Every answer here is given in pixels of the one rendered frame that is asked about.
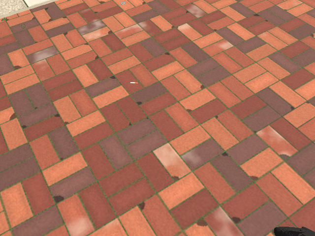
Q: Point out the robot right hand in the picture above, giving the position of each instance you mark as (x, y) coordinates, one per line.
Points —
(293, 231)

